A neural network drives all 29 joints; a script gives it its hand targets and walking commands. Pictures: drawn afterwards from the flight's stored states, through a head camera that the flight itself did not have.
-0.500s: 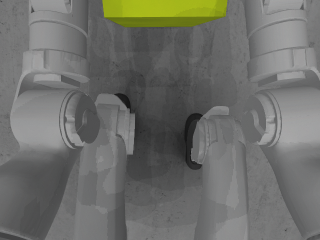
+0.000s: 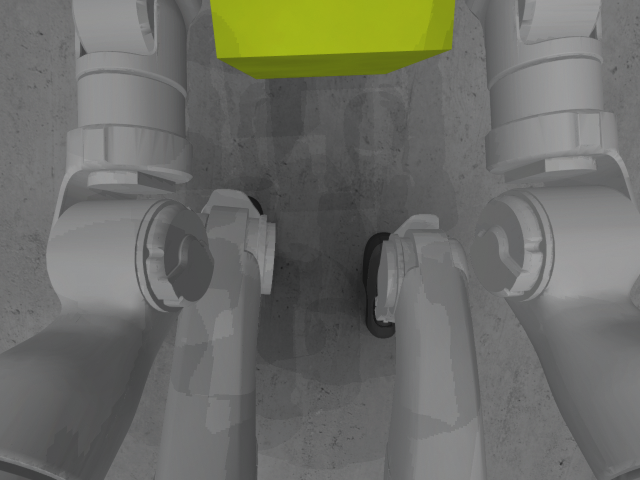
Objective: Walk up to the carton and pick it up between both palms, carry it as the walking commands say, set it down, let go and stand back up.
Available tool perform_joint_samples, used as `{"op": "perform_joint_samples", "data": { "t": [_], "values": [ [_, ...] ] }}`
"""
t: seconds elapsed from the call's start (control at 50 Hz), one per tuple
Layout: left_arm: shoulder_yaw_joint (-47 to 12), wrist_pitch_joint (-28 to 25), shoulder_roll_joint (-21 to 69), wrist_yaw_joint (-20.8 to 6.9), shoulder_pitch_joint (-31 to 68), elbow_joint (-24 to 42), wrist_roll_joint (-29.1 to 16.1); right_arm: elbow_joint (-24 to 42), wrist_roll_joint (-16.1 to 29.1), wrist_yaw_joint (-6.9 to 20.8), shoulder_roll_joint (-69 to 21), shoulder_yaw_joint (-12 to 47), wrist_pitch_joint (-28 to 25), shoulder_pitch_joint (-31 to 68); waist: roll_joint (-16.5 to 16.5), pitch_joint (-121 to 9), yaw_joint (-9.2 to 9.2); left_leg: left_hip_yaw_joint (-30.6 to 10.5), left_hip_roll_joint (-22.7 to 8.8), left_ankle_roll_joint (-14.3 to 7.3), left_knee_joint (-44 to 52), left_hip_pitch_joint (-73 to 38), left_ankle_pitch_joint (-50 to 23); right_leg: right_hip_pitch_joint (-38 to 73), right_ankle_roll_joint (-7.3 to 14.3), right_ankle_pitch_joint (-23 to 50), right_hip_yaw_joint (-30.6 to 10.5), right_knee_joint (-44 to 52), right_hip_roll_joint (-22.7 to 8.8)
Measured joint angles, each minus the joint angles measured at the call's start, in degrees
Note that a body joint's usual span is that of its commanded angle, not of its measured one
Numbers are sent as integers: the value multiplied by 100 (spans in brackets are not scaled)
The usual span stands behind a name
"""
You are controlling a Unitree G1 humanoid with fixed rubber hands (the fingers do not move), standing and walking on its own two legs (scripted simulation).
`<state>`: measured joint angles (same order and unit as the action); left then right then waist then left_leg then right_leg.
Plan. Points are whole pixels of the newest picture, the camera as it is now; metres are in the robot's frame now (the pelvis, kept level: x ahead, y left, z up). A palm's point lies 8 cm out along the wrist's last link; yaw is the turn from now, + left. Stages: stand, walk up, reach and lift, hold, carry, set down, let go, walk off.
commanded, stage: reach and lift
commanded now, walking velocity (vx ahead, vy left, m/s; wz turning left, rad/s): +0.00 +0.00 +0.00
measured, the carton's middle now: out of the picture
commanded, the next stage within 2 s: none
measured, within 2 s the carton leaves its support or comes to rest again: neither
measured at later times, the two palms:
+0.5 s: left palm out of the picture +0.53 +0.19 -0.03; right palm out of the picture +0.56 -0.07 -0.03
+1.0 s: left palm out of the picture +0.51 +0.18 +0.05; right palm out of the picture +0.55 -0.08 +0.05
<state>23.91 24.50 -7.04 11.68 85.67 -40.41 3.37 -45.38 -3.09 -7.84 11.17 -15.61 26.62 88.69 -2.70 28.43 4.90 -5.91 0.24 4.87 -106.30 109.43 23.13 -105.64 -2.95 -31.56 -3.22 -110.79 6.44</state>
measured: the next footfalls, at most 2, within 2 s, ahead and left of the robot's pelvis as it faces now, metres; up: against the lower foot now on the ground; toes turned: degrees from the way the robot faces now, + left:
none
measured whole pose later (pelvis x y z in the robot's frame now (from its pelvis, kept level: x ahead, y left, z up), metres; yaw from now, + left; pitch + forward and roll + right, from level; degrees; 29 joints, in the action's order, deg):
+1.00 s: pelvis +0.00 +0.00 +0.11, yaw +1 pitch +18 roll -2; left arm 25.0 26.5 0.4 12.6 72.4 -32.3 5.6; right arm -38.3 -5.6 -5.1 6.8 -17.9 27.8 74.1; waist -1.4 26.0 4.8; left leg -6.3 0.2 4.4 -87.2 85.1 20.4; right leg -81.1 -3.0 -27.8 -3.2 -90.5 5.6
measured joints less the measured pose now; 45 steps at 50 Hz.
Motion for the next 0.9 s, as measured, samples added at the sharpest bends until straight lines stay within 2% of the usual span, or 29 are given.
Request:
{"op": "perform_joint_samples", "data": {
  "t": [0.16,0.26,0.64,0.78,0.84,0.9],
  "values": [
    [105,31,147,-22,-188,152,155,71,-159,92,-87,-128,25,-142,12,50,0,0,0,-3,293,-380,-34,376,0,49,0,299,-21],
    [105,58,262,-34,-348,433,156,493,-161,104,-162,-128,86,-433,13,159,0,-2,0,-7,450,-644,-48,647,0,71,0,470,-31],
    [105,144,418,-17,-678,552,156,673,-161,116,-270,-128,145,-872,47,144,0,-9,0,-43,1137,-1529,-230,1545,0,281,-1,1199,-72],
    [106,192,482,21,-834,552,186,541,-214,172,-324,-200,120,-983,81,-68,-1,-32,0,-50,1408,-1755,-275,1775,0,347,-1,1503,-50],
    [104,210,556,26,-889,819,192,824,-219,196,-347,-202,152,-1065,100,189,-1,-35,0,-50,1550,-2129,-276,2151,0,364,-1,1652,-60],
    [106,217,601,57,-995,816,213,683,-241,243,-362,-228,95,-1121,108,-2,0,-39,0,-50,1656,-2182,-272,2201,0,363,-1,1758,-63]
  ]
}}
